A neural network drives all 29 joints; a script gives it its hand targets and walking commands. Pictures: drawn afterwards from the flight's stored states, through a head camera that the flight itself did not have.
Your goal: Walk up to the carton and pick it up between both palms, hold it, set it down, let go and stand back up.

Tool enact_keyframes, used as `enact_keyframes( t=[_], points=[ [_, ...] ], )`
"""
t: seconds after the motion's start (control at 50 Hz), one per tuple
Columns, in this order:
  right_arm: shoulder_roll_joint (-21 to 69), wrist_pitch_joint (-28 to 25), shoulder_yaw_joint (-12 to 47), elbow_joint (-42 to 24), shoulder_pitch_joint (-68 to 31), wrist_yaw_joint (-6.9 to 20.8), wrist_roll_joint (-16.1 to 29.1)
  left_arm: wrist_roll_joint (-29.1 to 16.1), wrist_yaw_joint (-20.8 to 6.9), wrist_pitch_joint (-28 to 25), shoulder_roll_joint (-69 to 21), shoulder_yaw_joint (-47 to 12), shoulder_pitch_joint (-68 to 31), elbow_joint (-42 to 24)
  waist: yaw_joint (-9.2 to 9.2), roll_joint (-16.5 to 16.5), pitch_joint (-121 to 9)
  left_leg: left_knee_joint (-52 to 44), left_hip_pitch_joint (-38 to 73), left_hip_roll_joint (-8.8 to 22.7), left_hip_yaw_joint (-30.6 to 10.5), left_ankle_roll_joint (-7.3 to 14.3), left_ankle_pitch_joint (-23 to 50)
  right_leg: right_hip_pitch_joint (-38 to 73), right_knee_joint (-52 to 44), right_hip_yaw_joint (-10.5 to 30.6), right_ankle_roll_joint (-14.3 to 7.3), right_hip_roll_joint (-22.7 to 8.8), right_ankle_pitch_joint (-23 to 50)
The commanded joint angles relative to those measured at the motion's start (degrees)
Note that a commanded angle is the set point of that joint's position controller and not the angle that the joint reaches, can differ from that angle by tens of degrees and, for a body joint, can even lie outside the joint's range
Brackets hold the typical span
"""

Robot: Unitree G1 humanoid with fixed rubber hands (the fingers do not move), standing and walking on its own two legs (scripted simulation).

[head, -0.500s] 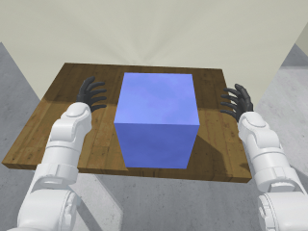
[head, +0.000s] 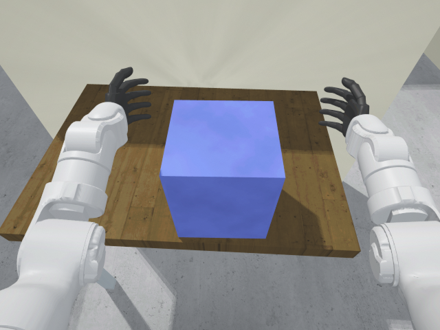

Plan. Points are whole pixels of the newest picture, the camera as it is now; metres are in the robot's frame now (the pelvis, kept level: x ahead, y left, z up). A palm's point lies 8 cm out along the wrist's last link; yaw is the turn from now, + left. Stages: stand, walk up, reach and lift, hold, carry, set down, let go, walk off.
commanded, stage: reach and lift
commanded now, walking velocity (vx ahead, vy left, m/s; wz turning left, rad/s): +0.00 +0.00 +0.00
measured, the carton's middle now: (222, 173) +0.44 -0.02 -0.01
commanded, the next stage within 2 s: none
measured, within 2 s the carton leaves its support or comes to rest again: neither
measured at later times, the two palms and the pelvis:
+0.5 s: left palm (138, 149) +0.44 +0.14 +0.08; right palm (329, 162) +0.40 -0.24 +0.06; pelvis +0.01 +0.00 +0.00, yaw +0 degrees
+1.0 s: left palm (135, 168) +0.44 +0.16 +0.02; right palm (326, 178) +0.40 -0.24 +0.01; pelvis +0.00 +0.01 -0.01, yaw -1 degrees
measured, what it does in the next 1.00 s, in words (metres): stands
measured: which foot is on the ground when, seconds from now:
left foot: down 0.00-1.00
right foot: down 0.00-1.00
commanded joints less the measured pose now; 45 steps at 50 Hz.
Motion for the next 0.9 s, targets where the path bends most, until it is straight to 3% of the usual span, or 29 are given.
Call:
enact_keyframes(
  t=[0.0, 0.04, 0.12, 0.26, 0.4, 0.54, 0.64, 0.76, 0.88],
  points=[
    [-8.8, -3.2, -1.7, -8.2, -23.3, 0.2, -0.5, 1.7, -1.0, -3.6, 7.8, 3.2, -23.5, -7.7, -0.74, -1.7, -30.6, 3.2, 19.2, -3.1, -2.4, -1.3, 21.1, 10.2, 1.2, -0.1, 2.4, 2.3, 24.7],
    [-8.0, -4.0, -1.8, -7.3, -19.7, 0.3, -1.2, 3.4, -2.1, -4.7, 6.6, 4.1, -20.5, -6.8, -1.06, -1.2, -28.6, 1.7, 19.1, -3.3, -2.2, -1.6, 21.8, 12.6, 0.3, -0.1, 2.5, 2.5, 26.3],
    [-6.5, -6.5, -1.8, -12.1, -18.4, 0.3, -2.3, 5.4, -3.4, -8.3, 5.4, 6.0, -19.4, -8.6, -0.68, -2.3, -28.5, -0.6, 17.8, -3.4, -1.7, -1.3, 20.5, 15.7, -0.5, -0.1, 2.5, 2.3, 26.7],
    [-4.8, -13.4, -2.0, -13.8, -18.2, -0.4, -3.8, 4.6, -2.1, -18.0, 3.8, 4.2, -21.8, -5.8, -0.88, -1.9, -33.1, 0.2, 17.0, -3.1, -1.4, -0.3, 18.3, 11.0, 0.6, -0.3, 2.4, 1.9, 21.8],
    [-3.3, -20.8, -0.4, -8.3, -16.9, -0.6, -4.9, 4.4, -1.4, -27.0, 2.3, 3.0, -19.9, 3.3, -0.45, -3.3, -38.1, 3.6, 15.8, -3.0, -1.5, -0.7, 22.4, 7.3, 2.5, -0.5, 2.8, 2.1, 24.6],
    [-1.5, -26.5, 1.8, 3.0, -16.3, 0.0, -3.3, 4.0, -2.1, -35.4, 3.3, 2.1, -20.8, 16.6, -0.19, -3.1, -33.6, 5.3, 9.1, -2.9, -1.3, -1.2, 18.2, 3.5, 3.9, 0.6, 3.5, 1.6, 21.3],
    [-2.1, -30.1, 2.7, 6.9, -16.9, 0.8, -1.7, 1.4, -2.6, -41.0, 4.2, -0.6, -21.6, 22.5, -0.81, -2.2, -36.9, 7.2, 7.0, -2.4, -1.5, -2.2, 19.0, -0.7, 4.5, 1.4, 3.2, 1.3, 19.9],
    [-3.5, -33.1, 2.7, 7.6, -18.2, 2.8, 0.2, -2.1, -2.9, -45.2, 5.0, -4.3, -22.5, 23.5, -1.69, 0.6, -44.7, 10.7, 8.0, -1.7, -2.1, -3.7, 24.1, -8.0, 4.9, 1.5, 2.5, 1.1, 19.2],
    [-3.9, -34.7, 3.4, 7.6, -17.9, 4.6, 1.8, -3.4, -3.2, -47.1, 5.8, -5.4, -20.7, 23.0, -1.31, 0.1, -47.5, 12.2, 6.6, -1.5, -2.4, -3.9, 25.9, -9.9, 6.1, 1.6, 2.6, 1.0, 19.5]
  ],
)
